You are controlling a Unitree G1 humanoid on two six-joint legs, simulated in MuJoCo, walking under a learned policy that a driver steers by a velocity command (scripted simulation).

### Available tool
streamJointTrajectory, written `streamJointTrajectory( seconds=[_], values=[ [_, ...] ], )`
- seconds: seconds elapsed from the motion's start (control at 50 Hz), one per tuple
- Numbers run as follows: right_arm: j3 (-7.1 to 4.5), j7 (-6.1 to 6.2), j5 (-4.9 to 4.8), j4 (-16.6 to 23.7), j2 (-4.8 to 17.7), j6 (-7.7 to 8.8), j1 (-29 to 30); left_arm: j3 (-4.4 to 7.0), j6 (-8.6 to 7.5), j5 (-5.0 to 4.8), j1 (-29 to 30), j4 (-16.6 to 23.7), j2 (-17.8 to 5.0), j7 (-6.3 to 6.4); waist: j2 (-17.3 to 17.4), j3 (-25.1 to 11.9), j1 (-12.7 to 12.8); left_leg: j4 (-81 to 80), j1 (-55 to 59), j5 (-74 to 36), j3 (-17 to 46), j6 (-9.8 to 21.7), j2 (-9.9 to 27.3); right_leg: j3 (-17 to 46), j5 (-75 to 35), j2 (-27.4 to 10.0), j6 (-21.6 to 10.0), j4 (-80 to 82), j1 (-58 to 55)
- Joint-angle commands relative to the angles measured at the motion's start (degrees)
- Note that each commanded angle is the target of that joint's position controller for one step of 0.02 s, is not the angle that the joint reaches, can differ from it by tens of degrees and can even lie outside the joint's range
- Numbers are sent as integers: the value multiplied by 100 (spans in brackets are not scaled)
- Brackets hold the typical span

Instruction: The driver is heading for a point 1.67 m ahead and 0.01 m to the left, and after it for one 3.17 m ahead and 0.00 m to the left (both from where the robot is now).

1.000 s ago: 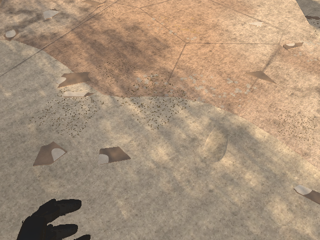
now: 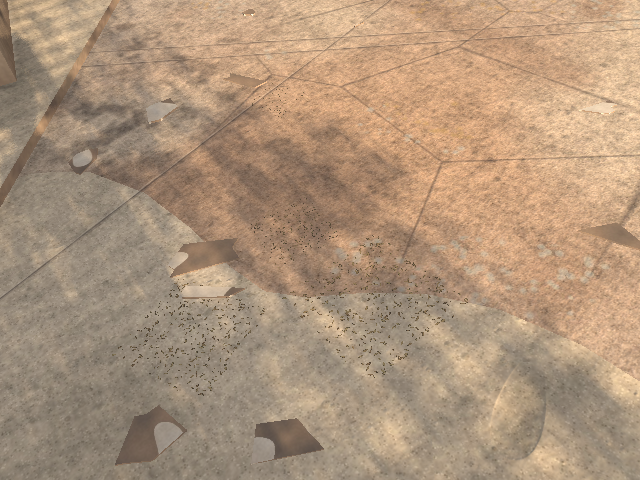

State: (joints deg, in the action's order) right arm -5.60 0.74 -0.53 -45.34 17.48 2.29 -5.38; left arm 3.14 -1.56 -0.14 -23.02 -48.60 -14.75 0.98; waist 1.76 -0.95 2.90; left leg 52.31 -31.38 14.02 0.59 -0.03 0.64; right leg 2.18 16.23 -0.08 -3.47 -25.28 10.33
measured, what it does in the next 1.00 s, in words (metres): walks ahead: left foot, then right foot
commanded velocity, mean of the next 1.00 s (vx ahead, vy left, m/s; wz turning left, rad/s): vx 0.46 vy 0.00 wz -0.10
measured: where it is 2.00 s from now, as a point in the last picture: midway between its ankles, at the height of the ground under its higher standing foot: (357, 274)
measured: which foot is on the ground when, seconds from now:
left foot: up 0.00-0.34, down 0.36-0.82, up 0.84-1.00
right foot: down 0.00-0.36, up 0.38-0.78, down 0.80-1.00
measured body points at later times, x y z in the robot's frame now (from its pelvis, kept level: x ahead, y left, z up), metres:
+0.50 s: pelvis +0.25 +0.03 -0.01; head +0.28 +0.03 +0.44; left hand +0.36 +0.29 -0.13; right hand +0.32 -0.26 -0.12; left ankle +0.30 +0.13 -0.75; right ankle +0.12 -0.08 -0.66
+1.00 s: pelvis +0.51 -0.07 +0.00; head +0.53 -0.08 +0.44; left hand +0.63 +0.20 -0.11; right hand +0.59 -0.36 -0.13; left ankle +0.52 +0.08 -0.66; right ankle +0.52 -0.18 -0.75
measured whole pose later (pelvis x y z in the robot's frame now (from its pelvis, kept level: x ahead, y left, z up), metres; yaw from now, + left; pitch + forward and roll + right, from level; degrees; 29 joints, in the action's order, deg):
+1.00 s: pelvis +0.51 -0.07 +0.00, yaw -2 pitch +1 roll -1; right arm -4.2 0.0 -1.9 -47.4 18.3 2.0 -14.8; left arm 3.3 -5.6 0.6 -13.5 -44.2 -14.5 -0.7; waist 2.9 2.1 0.7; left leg 64.8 -31.9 17.5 2.4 0.8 4.3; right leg -5.8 10.5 0.2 -1.5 -21.8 12.0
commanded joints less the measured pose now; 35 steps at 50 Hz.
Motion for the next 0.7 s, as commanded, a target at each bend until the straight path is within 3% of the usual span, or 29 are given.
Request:
streamJointTrajectory(
  seconds=[0.02, 0.12, 0.2, 0.24, 0.3, 0.32, 0.34, 0.36, 0.38, 0.4, 0.42, 0.44, 0.46, 0.48, 0.52, 0.56, 0.6, 0.64, 0.7],
  values=[
    [-112, -61, 49, 465, 384, 240, 803, 165, -213, -43, 3, 345, -845, 68, -794, 315, -69, -350, -1380, -969, 296, -88, 114, 1856, 278, -1229, -681, 1718, -984],
    [-43, -143, -12, 552, 221, 303, 1194, 203, -203, -55, -386, 273, -914, 113, -969, 369, 111, -1437, -1001, -1560, 278, -268, -37, 1518, -426, -1021, -661, 1601, -944],
    [52, -249, -58, 779, 170, 405, 1770, 252, -132, -108, -656, 205, -990, 128, -1007, 611, 365, -2118, -833, -1418, 229, -325, -93, 1696, -636, -1064, -756, 1356, -922],
    [73, -302, -73, 848, 216, 474, 1851, 273, -91, -133, -664, 213, -1018, 136, -1025, 631, 368, -2381, -568, -1274, 201, -289, -142, 1842, -907, -1098, -748, 1146, -923],
    [36, -332, -76, 704, 423, 546, 1293, 301, -44, -122, -475, 244, -1044, 147, -1286, 462, 84, -2562, 409, -1131, 56, -76, -172, 1874, -1819, -1231, -612, 858, -849],
    [-24, -308, -48, 567, 550, 564, 818, 291, -39, -110, -362, 280, -1014, 144, -1313, 243, -170, -2731, 1038, -1103, -67, 81, -265, 1752, -2721, -1109, -517, 454, -849],
    [-123, -262, -4, 358, 773, 572, 73, 250, -44, -68, -286, 328, -898, 123, -1195, -290, -511, -2783, 2136, -1180, -41, 318, -177, 1470, -3456, -795, -346, -398, -667],
    [-187, -221, 96, 205, 1072, 564, -1037, 154, -57, 39, -162, 482, -680, 104, -693, -1276, -994, -2460, 3931, -894, 920, 739, 726, 1253, -2619, -480, -167, -1974, 279],
    [-309, -247, 118, -87, 1528, 485, -1729, -3, -152, -82, -998, 557, -52, 77, 1497, -2144, -646, -3026, 5801, 381, 3686, 1662, 2076, 762, 826, 478, 262, -4005, 2356],
    [-152, -290, -16, -132, 929, 489, -1608, 80, -232, -234, -949, 413, -563, 83, 1390, -1713, -724, -3655, 5496, 1196, 4428, 1653, 2170, 1038, 1556, 262, 243, -4820, 3069],
    [-57, -263, -44, -68, 602, 468, -1178, 174, -276, -287, -249, 521, -914, 61, 837, -763, -770, -3690, 4692, 1010, 3450, 1425, 1928, 944, 1113, -3, 197, -4959, 3363],
    [-13, -239, 3, -27, 500, 435, -863, 161, -306, -220, 208, 608, -893, 60, 298, -336, -676, -3734, 3924, 334, 2673, 1305, 1677, 723, 683, -260, 171, -4800, 3187],
    [32, -233, 47, -47, 361, 408, -687, 175, -334, -117, 511, 682, -839, 44, 126, -12, -576, -3868, 3309, -296, 2190, 1272, 1460, 597, 433, -402, 172, -4484, 3054],
    [81, -220, 115, -70, 276, 417, -620, 187, -327, -82, 526, 717, -765, 12, 280, 13, -411, -3981, 2977, -658, 1872, 1246, 1312, 551, 266, -565, 156, -4254, 2797],
    [97, -207, 72, -156, 260, 431, -663, 136, -293, -89, 481, 736, -514, -37, 412, 45, -293, -4214, 2685, -1073, 1534, 1331, 1220, 383, 225, -658, 194, -3845, 2614],
    [73, -181, -31, -246, 448, 431, -783, 62, -302, 1, 909, 953, -364, -50, 323, 276, -308, -4427, 2401, -1428, 1382, 1461, 1244, 181, 116, -724, 322, -3122, 2744],
    [35, -134, -72, -267, 620, 378, -855, -13, -354, 47, 1379, 1124, -267, -87, 244, 354, -389, -4489, 2199, -1546, 1099, 1401, 1073, 41, -517, -643, 412, -2199, 2553],
    [12, -107, -100, -293, 736, 328, -986, -45, -398, 2, 1788, 1212, -272, -152, 231, 394, -497, -4444, 1979, -1604, 844, 1250, 876, -77, -1263, -421, 472, -1335, 2090],
    [6, -80, -171, -412, 825, 265, -1388, -12, -436, -62, 2210, 1360, -443, -225, 258, 351, -585, -4228, 2133, -1526, 1008, 1090, 1011, -13, -1779, -226, 485, -731, 1638]
  ],
)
